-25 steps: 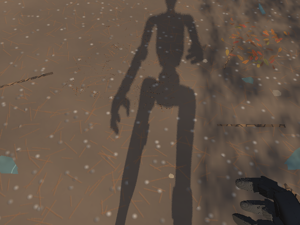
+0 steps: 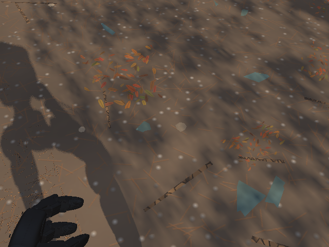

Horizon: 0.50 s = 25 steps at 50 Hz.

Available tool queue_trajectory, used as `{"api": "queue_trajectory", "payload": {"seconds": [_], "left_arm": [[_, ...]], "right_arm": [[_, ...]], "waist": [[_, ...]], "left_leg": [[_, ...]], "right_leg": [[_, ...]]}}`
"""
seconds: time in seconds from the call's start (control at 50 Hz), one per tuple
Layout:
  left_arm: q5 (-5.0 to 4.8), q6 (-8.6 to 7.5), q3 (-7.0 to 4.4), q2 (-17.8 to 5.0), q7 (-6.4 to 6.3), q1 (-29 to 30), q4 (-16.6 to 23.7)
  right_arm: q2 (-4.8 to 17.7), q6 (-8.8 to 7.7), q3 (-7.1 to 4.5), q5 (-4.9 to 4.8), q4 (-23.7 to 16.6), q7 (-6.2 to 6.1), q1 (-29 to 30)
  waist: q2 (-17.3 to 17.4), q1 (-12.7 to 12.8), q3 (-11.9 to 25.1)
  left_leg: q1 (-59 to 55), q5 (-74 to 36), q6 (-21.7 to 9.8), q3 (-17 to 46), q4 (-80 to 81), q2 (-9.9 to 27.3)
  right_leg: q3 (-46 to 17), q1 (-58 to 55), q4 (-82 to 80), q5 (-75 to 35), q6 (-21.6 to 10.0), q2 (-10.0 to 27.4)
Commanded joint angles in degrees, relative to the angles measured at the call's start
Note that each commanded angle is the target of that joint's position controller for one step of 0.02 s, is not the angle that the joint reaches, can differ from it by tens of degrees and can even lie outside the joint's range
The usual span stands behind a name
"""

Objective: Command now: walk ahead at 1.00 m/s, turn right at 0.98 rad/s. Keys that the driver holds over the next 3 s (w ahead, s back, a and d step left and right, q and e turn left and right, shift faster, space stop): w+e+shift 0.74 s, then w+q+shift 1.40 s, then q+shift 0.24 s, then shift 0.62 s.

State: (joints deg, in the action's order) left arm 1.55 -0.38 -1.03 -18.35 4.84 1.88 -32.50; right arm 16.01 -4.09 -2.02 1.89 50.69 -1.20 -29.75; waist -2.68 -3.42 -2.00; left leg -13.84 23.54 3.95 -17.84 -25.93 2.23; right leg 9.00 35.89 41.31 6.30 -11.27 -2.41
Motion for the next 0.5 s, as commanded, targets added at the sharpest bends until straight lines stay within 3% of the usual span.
{"api": "queue_trajectory", "payload": {"seconds": [0.02,0.04,0.06,0.08,0.1,0.14,0.16,0.18,0.22,0.26,0.3,0.34,0.36,0.38,0.4,0.42,0.44,0.46,0.48,0.5], "left_arm": [[-2.19,0.46,-6.56,-11.57,-3.18,-30.32,-7.73],[0.06,1.41,-6.99,-18.38,-3.44,-21.66,-4.45],[0.01,1.88,-7.79,-18.35,-3.96,-25.55,-2.37],[-0.34,1.42,-7.21,-15.09,-4.70,-24.90,-4.35],[-0.54,0.51,-6.37,-12.16,-5.10,-23.80,-5.84],[-0.38,-1.43,-5.24,-9.92,-5.62,-20.00,-5.94],[-0.52,-2.14,-4.66,-8.79,-5.38,-19.80,-6.13],[-0.73,-2.85,-4.52,-8.60,-5.06,-19.89,-6.40],[-0.87,-3.63,-4.82,-8.99,-4.75,-18.74,-6.43],[-1.03,-3.91,-5.34,-9.49,-4.23,-18.85,-6.62],[-1.56,-3.98,-5.83,-10.36,-3.77,-20.73,-7.31],[-1.55,-3.61,-6.20,-10.85,-4.09,-22.49,-7.81],[-1.29,-3.45,-6.43,-11.79,-4.27,-22.62,-7.91],[-0.97,-3.38,-6.65,-13.28,-4.13,-21.87,-8.03],[-0.84,-3.76,-6.42,-12.89,-3.85,-19.39,-7.64],[-0.47,-4.61,-4.05,-4.32,-4.20,-17.53,-5.43],[-3.17,-4.53,-2.36,-0.26,-4.09,-24.38,-1.54],[-1.15,-3.19,-2.37,-4.39,-4.69,-20.59,-3.99],[-0.05,-2.53,-2.84,-6.13,-3.98,-17.02,-3.91],[0.30,-1.92,-2.85,-5.90,-3.10,-14.85,-3.87]], "right_arm": [[12.16,0.53,-3.33,0.17,-8.31,0.10,12.75],[5.09,-0.35,-1.19,0.72,-14.17,0.93,6.24],[8.85,-1.95,-1.25,0.16,-17.52,0.93,11.28],[9.16,-3.03,-0.80,0.20,-17.93,0.98,15.03],[8.80,-3.13,-0.50,0.37,-18.04,0.84,16.80],[8.04,-0.92,-0.02,2.26,-16.51,0.63,14.45],[7.74,0.44,0.03,2.50,-16.33,0.67,14.21],[6.98,1.19,0.23,2.40,-17.17,0.83,16.09],[4.52,1.36,1.31,1.52,-20.36,1.56,23.76],[2.93,1.15,2.02,0.04,-21.38,2.26,27.84],[4.09,1.00,1.67,-0.88,-21.03,2.39,28.82],[6.16,0.77,0.94,-0.96,-20.74,2.06,28.36],[7.82,0.60,0.19,-0.91,-19.80,1.60,25.29],[10.06,0.31,-0.99,-0.82,-17.93,0.90,17.91],[12.65,0.01,-2.27,-0.26,-15.48,-0.13,6.17],[16.79,-0.34,-3.56,1.44,-13.63,-1.39,-6.24],[20.93,-0.12,-4.38,2.34,-14.64,-0.92,1.20],[14.26,0.35,-3.68,1.72,-16.52,-0.59,9.71],[10.04,0.61,-2.63,1.18,-16.53,-0.32,12.37],[8.12,0.68,-2.18,1.33,-15.07,-0.01,12.35]], "waist": [[-2.34,18.74,10.76],[-11.92,6.35,12.51],[-4.33,11.96,21.86],[2.14,10.05,11.49],[6.29,6.75,3.84],[8.41,1.39,-0.54],[8.07,0.37,-1.10],[7.48,0.29,-1.92],[5.45,1.36,-3.91],[2.98,3.38,-3.25],[1.46,5.23,-1.17],[0.54,5.66,0.18],[0.62,4.21,2.39],[2.36,-0.19,7.09],[3.81,-6.99,12.49],[13.96,-10.40,19.69],[32.67,-1.07,23.88],[18.50,-0.72,13.83],[11.11,-0.79,8.84],[6.38,-0.41,5.18]], "left_leg": [[35.67,-29.39,-4.08,4.45,-52.71,1.77],[58.37,5.87,-1.33,9.87,-71.96,-4.06],[64.98,2.56,-1.40,22.22,-73.94,-3.76],[66.95,-0.94,-2.04,23.82,-66.36,-0.08],[63.64,-2.49,-1.93,23.57,-58.20,2.31],[54.59,-0.01,-0.63,23.36,-50.19,4.49],[51.60,1.92,0.16,22.90,-46.25,5.22],[49.66,1.81,0.72,21.97,-41.23,5.68],[43.97,-8.83,1.17,20.06,-29.13,5.58],[36.33,-22.83,0.59,19.26,-17.83,3.59],[31.92,-28.44,-0.32,19.10,-12.05,1.65],[30.52,-25.55,-1.03,20.29,-6.99,0.35],[27.18,-20.86,-1.41,20.17,-5.83,-1.39],[19.02,-15.11,-1.95,19.12,-5.18,-3.06],[5.44,-10.04,-2.81,19.75,-6.62,-0.77],[-7.18,11.91,-3.85,35.19,-4.00,13.75],[-9.86,26.18,-8.80,71.43,13.03,26.29],[-0.91,32.60,-10.30,68.22,13.72,23.58],[5.21,24.89,-10.04,56.08,11.56,20.90],[10.71,13.37,-9.38,46.71,11.32,18.26]], "right_leg": [[-10.64,-49.90,-6.66,6.46,-5.11,-1.49],[-40.03,-59.13,-9.48,-0.70,-13.43,12.31],[-55.69,-63.43,-21.22,14.74,-19.59,17.43],[-55.97,-53.63,-27.40,19.31,-16.50,17.39],[-50.76,-42.90,-28.14,14.52,-13.87,14.92],[-40.53,-27.59,-27.86,4.65,-11.43,9.46],[-37.96,-21.99,-28.43,3.19,-11.14,7.90],[-35.65,-17.86,-29.17,2.01,-10.82,6.39],[-31.55,-9.85,-31.26,2.28,-8.73,2.55],[-29.73,-7.61,-31.49,-0.28,-5.62,0.31],[-31.14,-12.05,-29.88,-5.39,-3.68,1.57],[-33.51,-20.11,-24.91,-10.51,-1.70,2.91],[-34.10,-23.45,-19.66,-17.32,-0.58,2.98],[-32.52,-24.54,-9.24,-23.85,0.94,1.71],[-29.59,-18.54,6.15,-23.42,2.64,-0.86],[-24.84,-8.20,27.76,6.13,2.98,-4.49],[-18.16,6.61,39.57,24.09,4.25,-7.53],[-16.56,11.54,42.87,16.61,3.88,-1.32],[-14.73,11.28,40.09,12.41,4.14,1.49],[-14.09,9.63,37.84,10.75,4.71,3.57]]}}
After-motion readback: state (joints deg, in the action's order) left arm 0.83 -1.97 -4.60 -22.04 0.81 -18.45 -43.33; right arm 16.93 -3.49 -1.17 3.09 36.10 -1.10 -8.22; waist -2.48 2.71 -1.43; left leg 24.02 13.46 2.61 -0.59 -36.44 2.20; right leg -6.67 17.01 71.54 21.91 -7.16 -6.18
